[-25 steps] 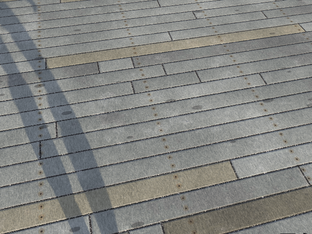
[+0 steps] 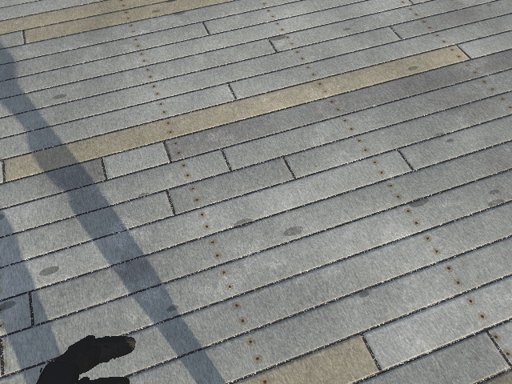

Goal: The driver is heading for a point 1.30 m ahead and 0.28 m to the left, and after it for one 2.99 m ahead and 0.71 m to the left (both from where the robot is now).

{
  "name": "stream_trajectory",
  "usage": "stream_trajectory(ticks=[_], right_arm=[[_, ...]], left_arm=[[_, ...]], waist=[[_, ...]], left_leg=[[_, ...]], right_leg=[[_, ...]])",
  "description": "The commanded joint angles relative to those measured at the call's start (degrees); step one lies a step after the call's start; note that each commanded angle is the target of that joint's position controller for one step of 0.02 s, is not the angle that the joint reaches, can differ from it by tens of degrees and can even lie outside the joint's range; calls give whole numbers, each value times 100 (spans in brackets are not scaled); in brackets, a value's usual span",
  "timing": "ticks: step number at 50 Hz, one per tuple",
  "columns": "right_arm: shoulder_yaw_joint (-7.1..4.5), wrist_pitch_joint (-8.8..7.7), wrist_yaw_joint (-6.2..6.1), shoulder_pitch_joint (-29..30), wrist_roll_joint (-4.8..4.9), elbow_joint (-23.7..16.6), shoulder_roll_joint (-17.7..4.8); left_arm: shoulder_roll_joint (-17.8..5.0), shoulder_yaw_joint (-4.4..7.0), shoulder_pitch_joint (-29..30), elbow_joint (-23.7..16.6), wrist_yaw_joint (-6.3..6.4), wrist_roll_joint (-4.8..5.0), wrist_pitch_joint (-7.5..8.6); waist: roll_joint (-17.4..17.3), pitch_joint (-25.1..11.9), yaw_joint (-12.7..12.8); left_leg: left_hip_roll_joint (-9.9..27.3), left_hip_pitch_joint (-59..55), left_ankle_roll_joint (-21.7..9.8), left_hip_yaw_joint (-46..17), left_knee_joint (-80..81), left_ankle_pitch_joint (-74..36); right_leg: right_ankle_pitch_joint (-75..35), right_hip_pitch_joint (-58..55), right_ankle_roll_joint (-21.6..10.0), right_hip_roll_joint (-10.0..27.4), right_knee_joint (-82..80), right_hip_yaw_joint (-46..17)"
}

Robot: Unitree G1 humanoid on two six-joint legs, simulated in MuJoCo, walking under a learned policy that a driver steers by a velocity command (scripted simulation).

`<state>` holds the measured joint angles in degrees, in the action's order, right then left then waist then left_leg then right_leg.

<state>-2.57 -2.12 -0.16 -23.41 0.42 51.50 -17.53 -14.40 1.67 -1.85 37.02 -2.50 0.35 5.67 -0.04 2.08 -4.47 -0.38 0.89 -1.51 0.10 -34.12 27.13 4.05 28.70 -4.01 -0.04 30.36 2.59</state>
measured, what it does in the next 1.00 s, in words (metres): walks ahead: left foot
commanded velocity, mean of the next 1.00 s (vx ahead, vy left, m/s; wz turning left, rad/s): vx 0.50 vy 0.00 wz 0.01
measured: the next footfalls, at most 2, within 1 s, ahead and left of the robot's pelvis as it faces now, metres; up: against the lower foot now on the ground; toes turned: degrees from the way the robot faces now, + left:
left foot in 0.48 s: +0.44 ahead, +0.15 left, +0.00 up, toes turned +2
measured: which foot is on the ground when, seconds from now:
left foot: up 0.00-0.46, down 0.48-1.00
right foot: down 0.00-0.50, up 0.52-1.00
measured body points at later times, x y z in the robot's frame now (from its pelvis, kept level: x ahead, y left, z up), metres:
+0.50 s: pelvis +0.28 +0.04 +0.00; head +0.32 +0.05 +0.45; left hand +0.28 +0.33 -0.13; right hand +0.50 -0.20 -0.07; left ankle +0.41 +0.14 -0.72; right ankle +0.12 -0.10 -0.71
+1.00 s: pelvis +0.55 +0.04 +0.01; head +0.59 +0.04 +0.46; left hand +0.79 +0.26 -0.07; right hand +0.53 -0.25 -0.12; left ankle +0.40 +0.14 -0.72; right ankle +0.71 -0.09 -0.71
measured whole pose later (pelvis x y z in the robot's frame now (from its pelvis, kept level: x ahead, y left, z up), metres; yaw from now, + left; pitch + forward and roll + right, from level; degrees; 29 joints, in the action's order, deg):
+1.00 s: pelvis +0.55 +0.04 +0.01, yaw +1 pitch +2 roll +2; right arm -3.0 -2.9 -0.1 -22.7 1.1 52.4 -16.3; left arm -14.3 1.7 -1.0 41.5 -2.5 0.7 5.0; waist 1.9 1.1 -5.4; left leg -2.3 -3.9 -1.2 1.3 -14.6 20.7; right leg 0.6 30.7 -1.7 2.7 28.0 -0.3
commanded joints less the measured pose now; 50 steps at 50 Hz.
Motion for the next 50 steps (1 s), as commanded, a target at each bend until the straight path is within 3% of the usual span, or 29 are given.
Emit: stream_trajectory(ticks=[1, 2, 3, 4, 5, 6, 8, 11, 14, 16, 19, 22, 23, 24, 25, 26, 27, 28, 29, 30, 31, 34, 37, 41, 46, 49, 50], right_arm=[[-7, -319, 60, -233, 61, -496, -560], [-103, -394, 90, 383, 209, -722, -858], [-76, -427, 79, 722, 192, -815, -778], [-91, -412, 71, 871, 93, -840, -706], [-107, -348, 70, 742, 46, -804, -630], [-83, -286, 73, 573, 54, -769, -511], [-44, -175, 54, 554, 23, -756, -347], [-6, -157, 51, 1163, -36, -946, -266], [40, -225, 114, 1797, -16, -1078, -165], [43, -256, 157, 2168, 22, -1185, -186], [4, -286, 232, 2476, 47, -1342, -311], [-73, -317, 274, 2198, 32, -1315, -485], [-162, -320, 254, 1669, 16, -1167, -621], [-309, -311, 200, 764, 5, -906, -907], [-441, -290, 154, 19, -113, -812, -1476], [-425, -251, 178, -198, -7, -727, -1395], [-291, -258, 188, 16, 43, -772, -996], [-237, -260, 175, 372, 19, -840, -823], [-200, -272, 181, 735, -35, -875, -706], [-151, -301, 188, 967, -87, -911, -532], [-138, -322, 194, 1086, -121, -917, -488], [-171, -411, 177, 1039, -59, -792, -552], [-207, -392, 101, 811, -41, -635, -674], [-214, -332, 36, 482, 14, -453, -763], [-236, -178, 9, -40, 58, -148, -811], [-287, -88, -42, 17, 90, -97, -922], [-304, -68, -52, 158, 95, -124, -986]], left_arm=[[-1194, 447, -2440, 226, 95, 6, -35], [-1016, 361, -1999, 204, 126, 7, -51], [-926, 324, -1642, 177, 137, -9, -63], [-802, 286, -1365, 175, 115, -38, -60], [-682, 245, -1215, 162, 104, -98, -29], [-729, 267, -1145, 185, 94, -88, 1], [-775, 290, -1114, 299, 81, -13, 78], [-955, 343, -1253, 457, 143, -16, 78], [-1065, 365, -1444, 580, 191, 16, 29], [-1164, 389, -1714, 725, 200, 60, -1], [-1217, 417, -1890, 900, 226, 105, -88], [-1298, 451, -1820, 987, 274, 110, -193], [-1284, 437, -1721, 986, 286, 104, -231], [-1083, 355, -1778, 969, 304, 47, -254], [-603, 183, -2240, 779, 294, -41, -196], [-359, 94, -2463, 834, 274, 3, -85], [-961, 240, -2058, 778, 229, 144, 11], [-1056, 259, -1575, 625, 208, 224, 59], [-1005, 252, -1322, 572, 232, 145, 62], [-967, 283, -1297, 579, 253, 59, 17], [-885, 278, -1424, 614, 249, 44, -40], [-672, 244, -1438, 649, 279, 11, -183], [-593, 219, -906, 486, 281, -34, -186], [-415, 146, -156, 312, 193, 5, -103], [-442, 123, 627, 11, 32, 55, -21], [-640, 194, 387, 10, -17, 41, 43], [-780, 267, -54, 124, 3, 27, 63]], waist=[[1094, -2605, 1159], [840, -1563, 1123], [356, -1042, 945], [153, -609, 755], [223, -481, 537], [414, -458, 412], [391, -285, 289], [281, -58, 400], [284, 56, 635], [305, 101, 795], [344, 174, 818], [455, -12, 562], [430, -325, 247], [283, -950, -123], [-727, -1894, -123], [-1773, -2404, -88], [-1171, -1806, -194], [-841, -1144, -104], [-429, -688, 62], [-420, -484, 241], [-560, -434, 386], [-436, -305, 513], [-265, -129, 394], [-283, 50, 114], [-277, 276, -117], [-430, 114, 177], [-491, -146, 462]], left_leg=[[-144, 3961, -58, -814, -4184, 495], [165, 4354, -103, -698, -4272, 111], [446, 4233, -101, -521, -3990, -378], [608, 4050, -47, -448, -3590, -668], [756, 3696, -24, -481, -3395, -912], [791, 3439, 51, -467, -3241, -968], [866, 3370, 190, -399, -2826, -1065], [889, 3604, 300, -316, -1794, -2007], [692, 3294, 270, -136, -565, -3032], [582, 3199, 245, -85, -142, -3290], [533, 3356, 69, -193, 272, -3013], [371, 2861, -160, -56, 497, -2365], [186, 2100, -287, 137, 637, -2295], [242, 760, -469, 94, 531, -2383], [1614, -1398, -1152, -1846, 450, -2106], [2248, -2261, -1721, -4059, 1455, -924], [2133, -1880, -1494, -3830, 1701, -223], [1957, -1167, -1292, -3066, 1773, -385], [1747, -380, -1204, -2501, 1921, -918], [1579, 170, -1165, -2136, 2082, -1412], [1478, 535, -1178, -1912, 2224, -1787], [1324, 869, -1255, -1286, 2566, -2497], [1249, 699, -1205, -884, 2699, -2959], [1049, 567, -997, -426, 2763, -2885], [1387, -262, -983, -568, 2405, -3095], [1518, -574, -862, -809, 1870, -3906], [1412, -483, -786, -759, 1402, -4705]], right_leg=[[1269, -5499, -1559, 2286, -1046, -4421], [1077, -4719, -1280, 2067, -1196, -3464], [540, -3859, -1134, 1823, -1335, -2791], [14, -3112, -1068, 1597, -1533, -2330], [-208, -2630, -1011, 1430, -1759, -2018], [-359, -2318, -1096, 1417, -1928, -1900], [-653, -1921, -1140, 1343, -2172, -1480], [-782, -1818, -1050, 1175, -2360, -987], [-603, -1797, -826, 959, -2396, -574], [-392, -2021, -786, 1065, -2351, -591], [-383, -2648, -684, 1362, -2079, -707], [-1228, -3076, -511, 1498, -1523, -746], [-2077, -3031, -386, 1306, -852, -566], [-2173, -2568, -202, 985, 313, -316], [-483, -727, 159, 362, 2482, -2], [2834, 748, 356, -367, 3871, -475], [2815, 1402, 264, -18, 4418, -977], [2346, 1585, 173, 274, 4358, -805], [1849, 1435, 174, 523, 4018, -669], [1508, 1149, 186, 712, 3676, -698], [1317, 813, 225, 794, 3536, -717], [922, 716, 371, 844, 3037, -634], [47, 1067, 502, 851, 2096, -601], [-973, 826, 486, 636, 744, -369], [-709, 989, 338, 448, -4, -337], [-99, 448, 166, 270, -302, -338], [-15, -277, 67, 112, -429, -203]])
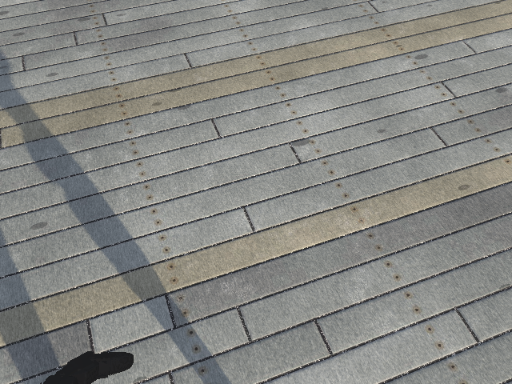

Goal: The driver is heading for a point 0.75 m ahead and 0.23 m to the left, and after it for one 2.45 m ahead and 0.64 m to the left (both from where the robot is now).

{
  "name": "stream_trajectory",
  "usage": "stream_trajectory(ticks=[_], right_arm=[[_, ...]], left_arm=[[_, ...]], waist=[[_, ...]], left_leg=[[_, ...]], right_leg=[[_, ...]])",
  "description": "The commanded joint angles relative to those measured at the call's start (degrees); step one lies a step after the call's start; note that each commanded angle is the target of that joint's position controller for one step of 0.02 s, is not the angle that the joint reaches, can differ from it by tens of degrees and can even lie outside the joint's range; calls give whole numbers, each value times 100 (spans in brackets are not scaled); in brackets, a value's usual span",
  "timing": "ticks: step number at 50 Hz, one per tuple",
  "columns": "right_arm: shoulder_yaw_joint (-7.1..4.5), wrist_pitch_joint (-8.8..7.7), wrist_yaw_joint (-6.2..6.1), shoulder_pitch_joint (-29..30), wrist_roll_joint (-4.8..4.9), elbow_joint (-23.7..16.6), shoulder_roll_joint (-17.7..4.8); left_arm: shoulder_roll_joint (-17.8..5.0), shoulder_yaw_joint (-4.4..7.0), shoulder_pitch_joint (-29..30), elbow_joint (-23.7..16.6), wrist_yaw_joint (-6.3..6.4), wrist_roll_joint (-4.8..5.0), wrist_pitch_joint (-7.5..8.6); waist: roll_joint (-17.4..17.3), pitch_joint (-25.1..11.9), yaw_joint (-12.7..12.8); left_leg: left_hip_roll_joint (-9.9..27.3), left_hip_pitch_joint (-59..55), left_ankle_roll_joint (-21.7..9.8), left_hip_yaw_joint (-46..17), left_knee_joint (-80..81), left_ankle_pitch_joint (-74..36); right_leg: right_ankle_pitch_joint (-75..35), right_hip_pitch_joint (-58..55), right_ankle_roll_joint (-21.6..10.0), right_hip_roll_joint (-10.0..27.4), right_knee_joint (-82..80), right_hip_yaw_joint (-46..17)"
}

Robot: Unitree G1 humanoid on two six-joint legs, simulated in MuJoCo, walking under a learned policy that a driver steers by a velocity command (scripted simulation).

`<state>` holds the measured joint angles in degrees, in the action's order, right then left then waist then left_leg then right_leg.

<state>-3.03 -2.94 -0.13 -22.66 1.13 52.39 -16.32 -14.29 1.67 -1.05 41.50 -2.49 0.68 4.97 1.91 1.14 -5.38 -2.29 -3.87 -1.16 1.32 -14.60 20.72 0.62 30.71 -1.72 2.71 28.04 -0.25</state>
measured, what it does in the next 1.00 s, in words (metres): walks ahead, turning left: right foot, then left foot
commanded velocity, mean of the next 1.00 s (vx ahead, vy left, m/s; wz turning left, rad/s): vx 0.50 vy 0.00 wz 0.48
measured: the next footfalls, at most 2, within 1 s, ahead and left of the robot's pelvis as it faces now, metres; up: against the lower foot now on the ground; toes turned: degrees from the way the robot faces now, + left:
right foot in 0.04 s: +0.19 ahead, -0.13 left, +0.00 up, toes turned +0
left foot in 0.56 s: +0.43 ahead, +0.18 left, +0.00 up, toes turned +21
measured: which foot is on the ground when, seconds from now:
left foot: down 0.00-0.04, up 0.06-0.54, down 0.56-1.00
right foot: up 0.00-0.02, down 0.04-0.54, up 0.56-1.00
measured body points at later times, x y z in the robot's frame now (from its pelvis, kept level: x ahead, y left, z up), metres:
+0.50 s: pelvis +0.26 +0.01 +0.00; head +0.29 +0.04 +0.45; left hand +0.22 +0.30 -0.14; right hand +0.52 -0.17 -0.09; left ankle +0.39 +0.17 -0.71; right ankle +0.16 -0.13 -0.73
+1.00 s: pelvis +0.53 +0.13 +0.01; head +0.55 +0.16 +0.45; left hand +0.62 +0.45 -0.08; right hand +0.71 -0.11 -0.10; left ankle +0.39 +0.16 -0.73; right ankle +0.75 +0.09 -0.71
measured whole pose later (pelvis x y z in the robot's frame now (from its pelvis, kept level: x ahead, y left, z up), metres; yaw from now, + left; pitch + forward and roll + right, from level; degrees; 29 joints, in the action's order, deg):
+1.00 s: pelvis +0.53 +0.13 +0.01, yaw +31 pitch +2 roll +0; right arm -4.4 -2.7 -0.9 -20.7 1.0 44.0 -16.2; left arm -15.9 2.6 -0.2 42.3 -1.9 0.0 6.2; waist 2.7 1.1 -4.8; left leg -5.8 2.3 -4.0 -9.3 -21.4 20.2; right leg -2.9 31.4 1.1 1.4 28.2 -3.0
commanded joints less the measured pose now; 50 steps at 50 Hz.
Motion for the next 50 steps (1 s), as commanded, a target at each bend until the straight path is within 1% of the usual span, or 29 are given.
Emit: stream_trajectory(ticks=[1, 2, 3, 4, 5, 6, 7, 8, 10, 13, 18, 21, 23, 25, 26, 27, 28, 29, 30, 31, 32, 33, 34, 35, 37, 40, 43, 47, 50], right_arm=[[-215, 25, -58, 172, 1, -253, -1007], [-92, 2, -55, 222, -112, -426, -698], [112, -114, -15, -609, -61, -492, 38], [-35, -189, -4, -305, 78, -385, -602], [-145, -217, -3, 212, 189, -558, -908], [-148, -211, -31, 482, 164, -613, -846], [-174, -173, -49, 607, 88, -633, -770], [-193, -92, -50, 452, 71, -604, -651], [-166, 59, -39, 349, 92, -623, -380], [-175, 173, -40, 656, 42, -815, -307], [-100, 99, 155, 1512, 11, -1105, -166], [-87, 108, 246, 2005, 12, -1356, -189], [-114, 124, 298, 2151, 8, -1503, -269], [-207, 156, 322, 1939, -2, -1561, -444], [-304, 178, 315, 1492, 7, -1487, -598], [-467, 191, 276, 633, 32, -1267, -845], [-688, 246, 162, -357, 53, -1003, -1333], [-762, 203, 120, -133, 104, -1037, -1973], [-609, 82, 173, -225, 28, -1281, -1553], [-502, -19, 197, -40, -20, -1235, -1183], [-450, -74, 193, 261, -1, -1261, -1022], [-392, -85, 180, 683, -11, -1336, -832], [-330, -92, 151, 924, -84, -1447, -690], [-325, -96, 129, 1002, -110, -1493, -708], [-346, -117, 63, 923, -57, -1473, -797], [-395, -104, -53, 649, -20, -1392, -965], [-389, -62, -92, 447, -7, -1317, -935], [-344, -49, -86, 27, 4, -1072, -803], [-357, 15, -111, -56, -27, -979, -846]], left_arm=[[-1053, 405, -996, -67, 54, -27, 143], [-1447, 524, -2056, 117, 127, -124, 130], [-1816, 608, -2332, 243, 133, -133, 71], [-1201, 460, -2327, 195, 148, -85, 48], [-957, 375, -1919, 167, 179, -68, 52], [-824, 332, -1542, 154, 189, -80, 60], [-656, 292, -1257, 173, 175, -93, 78], [-568, 266, -1082, 191, 170, -147, 116], [-580, 299, -898, 268, 158, -141, 182], [-756, 373, -895, 409, 205, -155, 220], [-1001, 448, -1094, 552, 305, -115, 132], [-1138, 503, -1377, 682, 324, -29, 27], [-1230, 543, -1451, 740, 327, 39, -65], [-1391, 592, -1353, 718, 346, 97, -148], [-1451, 609, -1280, 697, 353, 127, -197], [-1416, 586, -1165, 666, 357, 155, -240], [-1204, 496, -1252, 591, 373, 28, -217], [-324, 228, -1721, 256, 317, -203, -76], [-701, 247, -1246, 190, 242, 15, 161], [-1004, 322, -713, 29, 191, 233, 290], [-947, 297, -652, 35, 213, 172, 364], [-969, 328, -677, 111, 259, 6, 375], [-1021, 370, -795, 152, 266, -66, 318], [-1026, 385, -851, 146, 254, -82, 246], [-872, 361, -806, 119, 257, -144, 135], [-662, 282, -183, -89, 259, -165, 83], [-538, 216, 314, -233, 186, -97, 114], [-644, 214, 674, -374, 74, -52, 202], [-807, 264, 556, -391, 33, -53, 268]], waist=[[-604, -636, 973], [-146, -1561, 1374], [1398, -2378, 997], [936, -2267, 1251], [693, -1319, 1214], [371, -854, 1046], [293, -472, 892], [386, -321, 690], [385, -127, 511], [200, 91, 461], [33, 270, 749], [-10, 419, 912], [37, 447, 880], [203, 184, 644], [260, -108, 360], [155, -538, -140], [-358, -1058, -523], [-1905, -1376, 238], [-1219, -2106, -102], [-879, -1348, -184], [-504, -905, 34], [-291, -609, 284], [-348, -512, 487], [-444, -463, 579], [-333, -351, 623], [-366, -121, 439], [-589, -31, 215], [-673, 57, 9], [-841, 81, 111]], left_leg=[[1291, 380, -662, -687, -1483, -4395], [914, 1572, -444, -470, -3131, -3057], [-41, 3851, -65, -278, -5103, 781], [173, 4409, -69, -958, -5813, 1269], [437, 4748, -101, -885, -5940, 802], [697, 4602, -82, -744, -5772, 311], [841, 4424, -55, -729, -5500, -4], [981, 4072, -42, -772, -5359, -249], [1079, 3833, 25, -732, -5147, -365], [1121, 4175, 106, -749, -4588, -973], [994, 4006, 49, -290, -2950, -2273], [926, 4168, -72, -114, -2434, -2165], [822, 4197, -213, 23, -2250, -1762], [499, 3658, -425, 329, -2215, -1167], [258, 3042, -565, 498, -2192, -932], [-37, 1860, -761, 604, -1843, -1181], [282, 107, -1055, -231, -1684, -1243], [1689, -1531, -2079, -3491, -1061, -201], [2142, -1866, -2348, -4977, -180, 598], [2036, -1458, -2033, -4230, -49, 206], [1798, -700, -1816, -3517, -113, -343], [1576, 86, -1656, -2963, -104, -1008], [1442, 617, -1612, -2653, 14, -1530], [1393, 936, -1648, -2548, 107, -1904], [1248, 1320, -1640, -2134, 208, -2414], [949, 1598, -1430, -1710, 261, -2394], [744, 1777, -1172, -1518, 228, -1796], [1033, 1202, -1094, -1798, -94, -1623], [1302, 582, -1021, -2101, -498, -2255]], right_leg=[[103, -1820, -333, -184, -239, 135], [-54, -3688, -689, 768, 98, -806], [980, -5663, -1540, 2172, -359, -3339], [1816, -5408, -1453, 2117, -843, -3783], [1776, -4656, -1173, 1933, -1014, -2871], [1392, -3881, -1030, 1716, -1198, -2228], [1026, -3227, -955, 1520, -1420, -1729], [840, -2751, -899, 1388, -1651, -1318], [409, -2268, -955, 1356, -1949, -805], [-121, -2193, -951, 1309, -2131, -125], [-334, -2437, -789, 1144, -2199, 785], [-451, -3033, -719, 1328, -2055, 970], [-940, -3455, -623, 1453, -1768, 1073], [-2638, -3682, -495, 1469, -1066, 1231], [-3447, -3662, -422, 1410, -340, 1320], [-3622, -3302, -254, 1198, 817, 1490], [-2169, -1985, 36, 952, 2545, 1520], [3037, 613, 404, -246, 4523, 1057], [3470, 1275, 315, -412, 5204, -365], [2918, 1777, 153, -130, 5137, -442], [2413, 1603, 48, 133, 4660, -446], [2088, 1189, 67, 316, 4129, -462], [1854, 766, 90, 430, 3852, -515], [1786, 520, 157, 436, 3643, -510], [1546, 399, 336, 393, 3072, -383], [431, 428, 530, 193, 1825, -296], [-583, 8, 539, -58, 667, -223], [-743, -24, 361, -91, 129, -284], [21, -49, 114, -137, -68, -220]])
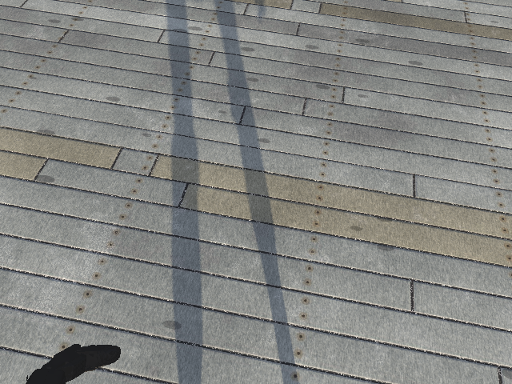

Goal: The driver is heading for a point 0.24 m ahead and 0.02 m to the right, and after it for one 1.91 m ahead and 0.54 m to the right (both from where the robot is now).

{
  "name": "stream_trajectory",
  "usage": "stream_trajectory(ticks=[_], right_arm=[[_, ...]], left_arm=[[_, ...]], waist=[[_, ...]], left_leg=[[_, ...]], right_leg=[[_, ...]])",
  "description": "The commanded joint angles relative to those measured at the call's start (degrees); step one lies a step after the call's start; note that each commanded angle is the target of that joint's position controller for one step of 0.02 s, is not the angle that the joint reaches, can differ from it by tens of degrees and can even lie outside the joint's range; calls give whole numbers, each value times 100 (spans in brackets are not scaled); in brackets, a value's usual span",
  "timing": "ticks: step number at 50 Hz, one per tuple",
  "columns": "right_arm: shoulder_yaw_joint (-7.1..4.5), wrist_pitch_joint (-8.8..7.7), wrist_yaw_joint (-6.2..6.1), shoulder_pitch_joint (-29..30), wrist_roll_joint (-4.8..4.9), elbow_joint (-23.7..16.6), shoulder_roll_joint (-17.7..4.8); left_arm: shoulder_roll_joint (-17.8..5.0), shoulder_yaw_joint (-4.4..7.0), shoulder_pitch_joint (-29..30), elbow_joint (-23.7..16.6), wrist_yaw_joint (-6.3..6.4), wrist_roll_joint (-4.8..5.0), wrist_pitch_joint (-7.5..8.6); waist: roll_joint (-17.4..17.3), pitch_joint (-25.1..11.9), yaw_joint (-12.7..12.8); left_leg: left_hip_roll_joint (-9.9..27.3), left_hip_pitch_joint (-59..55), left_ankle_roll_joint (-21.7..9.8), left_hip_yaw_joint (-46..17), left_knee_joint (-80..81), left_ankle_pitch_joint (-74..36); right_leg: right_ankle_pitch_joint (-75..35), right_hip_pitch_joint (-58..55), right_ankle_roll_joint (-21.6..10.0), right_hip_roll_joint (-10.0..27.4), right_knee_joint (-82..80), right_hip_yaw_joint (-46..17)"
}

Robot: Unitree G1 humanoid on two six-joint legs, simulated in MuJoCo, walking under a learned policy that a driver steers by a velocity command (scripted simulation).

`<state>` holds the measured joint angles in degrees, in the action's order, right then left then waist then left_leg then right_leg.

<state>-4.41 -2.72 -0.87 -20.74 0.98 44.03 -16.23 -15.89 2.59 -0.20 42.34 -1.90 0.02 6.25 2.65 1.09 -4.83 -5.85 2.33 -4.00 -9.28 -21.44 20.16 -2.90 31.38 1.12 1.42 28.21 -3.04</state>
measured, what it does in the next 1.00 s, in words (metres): walks ahead, turning right: right foot, then left foot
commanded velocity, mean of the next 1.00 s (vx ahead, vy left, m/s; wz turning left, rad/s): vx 0.12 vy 0.00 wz -0.36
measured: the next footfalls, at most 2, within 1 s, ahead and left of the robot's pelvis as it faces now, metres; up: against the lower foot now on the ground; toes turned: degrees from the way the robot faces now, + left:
right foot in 0.06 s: +0.21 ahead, -0.13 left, +0.00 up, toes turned +1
left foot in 0.50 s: +0.29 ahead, +0.09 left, +0.00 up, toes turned -17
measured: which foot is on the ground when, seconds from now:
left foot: down 0.00-0.08, up 0.10-0.48, down 0.50-0.92, up 0.94-1.00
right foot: up 0.00-0.04, down 0.06-0.50, up 0.52-0.90, down 0.92-1.00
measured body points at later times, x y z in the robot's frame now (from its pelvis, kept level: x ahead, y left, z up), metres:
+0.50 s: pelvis +0.18 -0.02 +0.00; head +0.21 -0.02 +0.45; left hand +0.32 +0.26 -0.12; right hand +0.32 -0.31 -0.08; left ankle +0.25 +0.10 -0.74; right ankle +0.17 -0.13 -0.74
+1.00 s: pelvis +0.19 -0.05 +0.00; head +0.21 -0.09 +0.44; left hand +0.46 +0.12 -0.09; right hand +0.17 -0.37 -0.12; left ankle +0.24 +0.09 -0.69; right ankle +0.15 -0.14 -0.74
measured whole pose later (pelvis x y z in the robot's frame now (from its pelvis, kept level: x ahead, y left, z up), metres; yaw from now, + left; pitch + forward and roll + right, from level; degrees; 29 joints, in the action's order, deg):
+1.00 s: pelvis +0.19 -0.05 +0.00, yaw -27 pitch +1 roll +1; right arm -4.7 0.9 -1.4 -9.3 -0.1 43.0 -18.6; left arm -16.8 3.5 -8.7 38.1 -0.5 -0.8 -2.5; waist -2.1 3.0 -1.0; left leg 4.1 24.0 3.7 1.6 -52.6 30.5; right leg 16.2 17.0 -2.3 -0.9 31.7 0.2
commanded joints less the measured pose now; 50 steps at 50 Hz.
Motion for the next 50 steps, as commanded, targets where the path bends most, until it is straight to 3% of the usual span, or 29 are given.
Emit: stream_trajectory(ticks=[1, 2, 3, 4, 5, 6, 7, 8, 9, 12, 15, 21, 24, 25, 26, 27, 28, 29, 31, 33, 37, 41, 43, 45, 46, 47, 48, 49, 50], right_arm=[[-215, 22, -44, -130, -32, -152, -866], [-181, 44, -54, 3, -46, -197, -797], [-102, 43, -69, 88, -123, -337, -649], [-8, -16, -74, -617, -98, -331, -402], [14, -54, -42, -988, -120, -215, -476], [-70, -49, -15, -521, -69, -262, -865], [-75, -32, -18, 59, -72, -398, -897], [-85, -18, -35, 474, -151, -508, -865], [-95, 4, -64, 585, -213, -593, -792], [-24, 78, -144, 413, -155, -629, -444], [-25, 156, -202, 600, -145, -655, -464], [-44, 197, -150, 1368, -94, -878, -493], [-98, 30, -77, 1086, -54, -799, -567], [-154, -9, -86, 963, -91, -773, -760], [-217, 18, -147, 930, -198, -858, -1117], [-247, 88, -108, 944, -416, -829, -1246], [-201, 85, -93, 990, -356, -876, -1015], [-113, 77, -96, 1193, -287, -920, -702], [-84, 111, -102, 1499, -178, -930, -626], [-101, 158, -127, 1423, -197, -854, -700], [-189, 241, -182, 1273, -192, -765, -876], [-269, 264, -106, 1325, -113, -708, -1082], [-283, 254, -70, 1332, -24, -648, -1129], [-235, 248, -52, 1273, 88, -516, -1001], [-151, 227, -16, 957, -26, -406, -732], [16, 208, 40, 916, -370, -612, -331], [-104, 224, -40, 1401, -230, -685, -689], [-171, 273, -80, 1498, -74, -642, -890], [-190, 315, -114, 1393, -51, -541, -869]], left_arm=[[-722, 210, 181, -396, -14, -19, 158], [-864, 287, -372, -226, 7, -97, 186], [-1113, 337, -1096, -115, 8, -209, 215], [-1489, 431, -1760, 16, 0, -284, 167], [-1182, 361, -1949, 211, -77, -59, 88], [-897, 266, -1592, 103, -79, 122, 24], [-750, 204, -1166, -23, -59, 101, -47], [-631, 146, -904, -56, -49, 72, -102], [-625, 133, -849, -45, -18, 29, -112], [-971, 263, -840, -3, 57, -35, -203], [-1177, 369, -882, -14, 170, 71, -352], [-1113, 394, -959, -37, 297, 144, -637], [-1031, 372, -775, -151, 351, 176, -730], [-853, 318, -897, -178, 369, 166, -742], [-496, 217, -1248, -192, 355, 51, -739], [-617, 248, -1314, -371, 355, 87, -693], [-1030, 356, -1520, -272, 346, 39, -664], [-1236, 453, -1541, -145, 338, 104, -708], [-1100, 469, -1522, -72, 389, 118, -874], [-816, 385, -1292, -238, 347, 144, -926], [-630, 293, -877, -576, 251, 135, -924], [-717, 311, -813, -738, 143, 116, -962], [-732, 337, -884, -768, 89, 106, -992], [-739, 376, -1289, -619, 83, 63, -984], [-1040, 452, -1442, -612, 146, 58, -970], [-1608, 521, -1381, -787, 250, -1, -960], [-1373, 439, -1516, -800, 194, -197, -838], [-1236, 383, -1309, -745, 163, -212, -735], [-1098, 350, -998, -700, 173, -131, -673]], waist=[[-1006, 19, 232], [-968, -343, 526], [-716, -1162, 822], [581, -2115, 760], [1351, -2423, 690], [674, -1691, 741], [174, -1103, 723], [-192, -588, 658], [-169, -486, 536], [286, -634, 329], [308, -933, 359], [518, -605, 560], [591, -559, 314], [419, -648, 338], [-683, -973, 548], [-1832, -790, 654], [-1544, -820, 620], [-1141, -698, 638], [-923, -502, 678], [-1053, -397, 586], [-1238, -625, 376], [-1329, -651, 342], [-1319, -591, 409], [-1089, -596, 642], [-281, -721, 578], [1556, -781, 380], [1019, -1017, 880], [636, -727, 778], [518, -553, 624]], left_leg=[[1599, -201, -632, -942, -155, -3108], [1309, -264, -445, -665, -885, -4257], [1004, 250, -187, -388, -2087, -4052], [196, 2059, 333, 70, -4252, -1817], [-104, 2995, 549, 45, -5274, 1567], [290, 3420, 570, -69, -5645, 1443], [525, 3505, 605, 162, -5507, 1078], [673, 3484, 635, 327, -5077, 861], [825, 3206, 632, 336, -4618, 624], [712, 2626, 763, 505, -3526, 485], [558, 2292, 849, 511, -2790, -193], [336, 1971, 854, 351, -1617, -516], [360, 1289, 686, 392, -158, -1163], [809, 716, 497, 186, 208, -1694], [2085, -15, -6, -827, 132, -2884], [2896, 22, -964, -2039, 260, -3807], [3051, 83, -1285, -2078, 234, -3879], [2682, 171, -1083, -1385, 118, -3785], [2191, 333, -742, -551, 54, -3464], [1972, 499, -767, -53, 162, -3601], [2138, 206, -891, 272, 201, -3448], [2301, 375, -856, 521, 157, -3226], [2340, 433, -738, 551, -36, -3025], [2092, 862, -319, 825, -600, -2500], [1720, 1599, 190, 1292, -1423, -1465], [972, 3091, 804, 1694, -3053, 1723], [852, 3178, 850, 900, -3968, 2007], [935, 3178, 803, 758, -4316, 1646], [972, 3214, 767, 698, -4264, 1206]], right_leg=[[517, -384, -304, -108, -236, 209], [138, -1140, -490, -202, -431, 354], [-1266, -2537, -852, 411, -38, -190], [-2373, -4705, -1873, 1599, 158, -2047], [-2399, -5153, -2309, 2147, -438, -3462], [-1676, -4582, -2060, 1953, -505, -3048], [-1657, -3817, -1828, 1677, -579, -2367], [-1993, -3031, -1710, 1404, -727, -1888], [-2297, -2597, -1603, 1244, -801, -1674], [-2802, -2097, -1605, 948, -914, -1311], [-2317, -1956, -1530, 872, -919, -1292], [210, -1692, -1258, 624, -876, -1854], [231, -1802, -1000, 434, -409, -2190], [749, -1548, -747, 221, -65, -2088], [2545, -978, -425, -281, 1133, -1386], [4177, 104, -149, -882, 2143, -490], [4136, 251, 72, -486, 3274, -496], [3770, 311, 198, -381, 3750, -491], [3179, 419, 418, -242, 4019, -366], [2822, 311, 533, -204, 3744, -84], [2584, -48, 542, 1, 2637, 153], [2429, -779, 327, 1, 1653, 479], [2207, -1122, 133, -53, 970, 569], [1167, -2100, -209, -264, -370, 633], [-182, -3004, -456, 252, -713, -157], [-2523, -3672, -1293, 1859, -541, -2019], [-2122, -2963, -2096, 2209, -718, -2215], [-1551, -2696, -1943, 1828, -815, -1719], [-991, -2581, -1622, 1473, -853, -1359]])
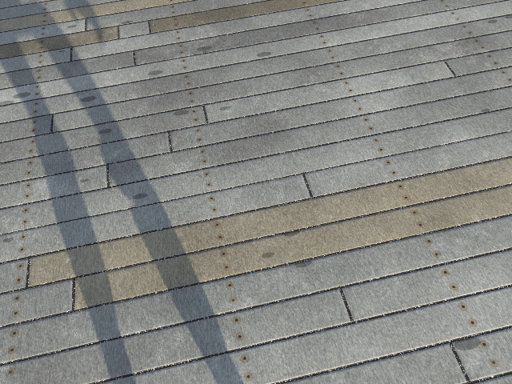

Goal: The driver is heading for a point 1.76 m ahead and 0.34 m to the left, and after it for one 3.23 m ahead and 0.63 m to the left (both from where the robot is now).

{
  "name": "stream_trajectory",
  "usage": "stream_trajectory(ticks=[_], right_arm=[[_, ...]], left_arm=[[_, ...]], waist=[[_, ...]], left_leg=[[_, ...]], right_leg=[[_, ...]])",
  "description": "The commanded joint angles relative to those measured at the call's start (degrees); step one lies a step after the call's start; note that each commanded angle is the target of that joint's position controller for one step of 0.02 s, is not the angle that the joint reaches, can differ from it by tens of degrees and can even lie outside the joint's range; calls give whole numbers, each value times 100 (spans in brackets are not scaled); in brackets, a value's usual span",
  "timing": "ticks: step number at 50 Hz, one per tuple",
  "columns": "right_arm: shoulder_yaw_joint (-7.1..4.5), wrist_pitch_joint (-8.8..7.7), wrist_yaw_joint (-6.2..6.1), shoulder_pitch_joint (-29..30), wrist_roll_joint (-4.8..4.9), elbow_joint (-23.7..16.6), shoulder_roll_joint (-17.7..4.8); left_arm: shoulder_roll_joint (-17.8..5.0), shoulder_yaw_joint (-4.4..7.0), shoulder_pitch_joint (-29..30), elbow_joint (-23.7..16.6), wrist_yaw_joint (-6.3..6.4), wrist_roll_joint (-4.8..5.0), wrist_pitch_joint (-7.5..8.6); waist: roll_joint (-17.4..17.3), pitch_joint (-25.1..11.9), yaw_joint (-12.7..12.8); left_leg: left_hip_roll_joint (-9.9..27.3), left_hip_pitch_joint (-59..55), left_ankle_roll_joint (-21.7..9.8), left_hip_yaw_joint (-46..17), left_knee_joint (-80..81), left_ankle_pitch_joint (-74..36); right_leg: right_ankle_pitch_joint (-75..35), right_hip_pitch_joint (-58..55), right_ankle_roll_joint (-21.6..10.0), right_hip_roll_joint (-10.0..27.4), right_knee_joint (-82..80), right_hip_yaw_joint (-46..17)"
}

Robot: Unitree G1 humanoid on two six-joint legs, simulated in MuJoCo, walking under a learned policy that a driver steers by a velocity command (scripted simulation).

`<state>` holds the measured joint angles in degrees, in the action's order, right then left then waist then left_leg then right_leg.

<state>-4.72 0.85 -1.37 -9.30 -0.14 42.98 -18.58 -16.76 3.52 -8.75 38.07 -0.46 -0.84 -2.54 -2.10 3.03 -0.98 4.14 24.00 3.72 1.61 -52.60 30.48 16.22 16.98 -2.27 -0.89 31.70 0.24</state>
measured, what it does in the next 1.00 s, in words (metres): steps on the spot: left foot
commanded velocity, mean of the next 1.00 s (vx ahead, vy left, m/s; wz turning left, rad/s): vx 0.00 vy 0.00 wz -0.07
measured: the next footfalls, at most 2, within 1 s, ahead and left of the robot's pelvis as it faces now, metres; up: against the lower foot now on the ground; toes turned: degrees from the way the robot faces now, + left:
left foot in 0.30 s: +0.04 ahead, +0.14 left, +0.00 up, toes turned -2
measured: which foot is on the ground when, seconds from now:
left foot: up 0.00-0.28, down 0.30-1.00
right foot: down 0.00-1.00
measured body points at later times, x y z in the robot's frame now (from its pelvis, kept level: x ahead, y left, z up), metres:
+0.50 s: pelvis +0.01 +0.00 +0.00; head +0.02 +0.01 +0.45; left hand +0.14 +0.26 -0.12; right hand +0.11 -0.27 -0.11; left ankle +0.00 +0.14 -0.73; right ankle +0.01 -0.10 -0.73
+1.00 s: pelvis +0.01 +0.02 +0.01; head +0.01 +0.02 +0.46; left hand +0.08 +0.28 -0.14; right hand +0.06 -0.25 -0.14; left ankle +0.00 +0.14 -0.73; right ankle +0.01 -0.10 -0.73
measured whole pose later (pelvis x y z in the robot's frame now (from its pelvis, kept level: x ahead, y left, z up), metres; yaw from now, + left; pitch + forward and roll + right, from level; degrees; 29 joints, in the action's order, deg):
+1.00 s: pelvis +0.01 +0.02 +0.01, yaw -2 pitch -2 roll +0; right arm -1.3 -0.5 -1.9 -10.8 -0.4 58.7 -13.8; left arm -13.7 1.9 -9.7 59.7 1.7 -0.2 -0.7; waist 0.1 2.6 0.1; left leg 0.5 9.4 0.7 -0.5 -26.7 15.2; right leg 14.3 10.6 -0.6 -1.2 27.1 -1.7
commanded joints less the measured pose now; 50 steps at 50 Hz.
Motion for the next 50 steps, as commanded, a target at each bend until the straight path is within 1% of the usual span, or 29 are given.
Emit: stream_trajectory(ticks=[1, 2, 3, 5, 7, 8, 10, 12, 13, 14, 15, 16, 17, 18, 19, 20, 21, 23, 28, 32, 41, 50], right_arm=[[-173, 4, -110, 160, 20, -308, -627], [-179, 36, -128, 49, -15, -261, -609], [-171, 37, -125, -60, -7, -213, -553], [-127, 33, -113, -142, 33, -158, -417], [-52, 28, -99, 17, 20, -164, -278], [-28, 26, -89, 89, 13, -173, -253], [-23, 21, -75, 119, 29, -158, -308], [-22, 0, -64, 39, 50, -88, -334], [-10, -20, -53, -84, 40, -16, -284], [18, -53, -34, -218, -5, 60, -232], [15, -84, -31, -260, -80, 86, -367], [-23, -92, -48, -303, -98, 64, -658], [-81, -98, -17, -155, -24, 201, -792], [-14, -126, 29, -13, -9, 142, -456], [36, -149, 38, 8, -60, 175, -316], [40, -177, 36, 25, -83, 213, -341], [47, -212, 36, 9, -68, 261, -329], [70, -246, 16, -85, -51, 375, -305], [110, -227, -36, -76, -40, 578, -297], [137, -221, -47, -69, -33, 752, -278], [190, -199, -56, -96, -26, 1130, -209], [237, -181, -80, -211, -21, 1424, -164]], left_arm=[[-861, 196, 57, -273, 47, 24, 227], [-787, 147, 209, -253, 70, 55, 236], [-672, 91, 242, -227, 91, 34, 245], [-542, 42, 276, -160, 118, 15, 269], [-561, 42, 260, -67, 134, 24, 270], [-607, 53, 234, -17, 134, 20, 263], [-683, 67, 200, 90, 110, 7, 245], [-635, 38, 238, 189, 83, 27, 241], [-574, 7, 319, 235, 76, 60, 242], [-496, -28, 315, 311, 68, 95, 248], [-401, -61, 129, 399, 57, 64, 293], [-367, -73, -40, 444, 26, -45, 346], [-351, -43, -158, 477, 10, -25, 359], [-466, -46, 128, 520, 19, -47, 340], [-493, -21, 258, 528, 37, -8, 315], [-421, -32, 313, 553, 65, 19, 277], [-409, -32, 273, 596, 84, 16, 235], [-377, -25, 200, 704, 105, 14, 201], [-349, -10, 104, 1016, 140, 35, 198], [-365, -3, 43, 1256, 170, 43, 207], [-383, -21, -40, 1704, 219, 59, 222], [-335, -60, -104, 2016, 239, 69, 232]], waist=[[924, -685, 174], [946, -651, 71], [953, -713, 5], [962, -768, -10], [961, -703, 92], [969, -670, 152], [992, -579, 226], [957, -487, 202], [882, -457, 89], [758, -427, -41], [536, -518, -11], [94, -645, 169], [-535, -605, 390], [-346, -526, 165], [-215, -469, 118], [-196, -415, 114], [-162, -370, 104], [-109, -371, 100], [121, -278, 84], [209, -249, 88], [206, -211, 102], [187, -167, 103]], left_leg=[[9, 1021, 18, -432, -1082, -146], [-32, 794, 69, -417, -1124, -468], [-76, 567, 101, -407, -1112, -703], [-55, 392, 139, -413, -581, -950], [-12, 143, 139, -418, 253, -1014], [-16, -29, 133, -400, 585, -960], [-57, -348, 110, -340, 1092, -821], [-100, -645, 63, -308, 1667, -963], [-133, -925, 11, -266, 2201, -1329], [-147, -1358, -71, -250, 2983, -2118], [44, -1847, -167, -510, 3169, -2930], [421, -2202, -311, -807, 2963, -3897], [329, -1707, -530, -695, 2743, -3136], [198, -1429, -548, -641, 2856, -2574], [154, -1345, -469, -600, 2927, -2395], [100, -1329, -392, -567, 2932, -2461], [83, -1341, -363, -549, 2934, -2506], [56, -1348, -350, -511, 2902, -2529], [-6, -1343, -368, -479, 2931, -2381], [-51, -1343, -383, -451, 2953, -2366], [-146, -1324, -388, -382, 3011, -2326], [-207, -1288, -386, -342, 3043, -2262]], right_leg=[[-2694, -1098, -1084, 1538, -1214, -1506], [-2924, -895, -1045, 1425, -1230, -1331], [-3026, -802, -1039, 1343, -1249, -1205], [-2844, -923, -1027, 1253, -1266, -1073], [-2445, -976, -996, 1217, -1270, -1093], [-2266, -949, -1023, 1239, -1284, -1155], [-1945, -832, -1095, 1288, -1305, -1313], [-1673, -721, -1082, 1280, -1291, -1459], [-1532, -628, -996, 1203, -1225, -1446], [-1384, -474, -817, 1086, -1174, -1379], [-1160, -292, -553, 926, -1133, -1323], [-747, -105, -309, 617, -929, -1061], [-385, -335, -115, 246, -1027, -631], [-371, -570, 4, 195, -894, -558], [-417, -551, -24, 210, -827, -562], [-580, -544, -73, 251, -810, -594], [-712, -521, -78, 234, -804, -583], [-832, -570, -78, 248, -813, -591], [-899, -596, -5, 231, -848, -555], [-978, -647, 31, 230, -864, -531], [-1034, -711, 53, 231, -886, -482], [-996, -686, 60, 216, -910, -432]])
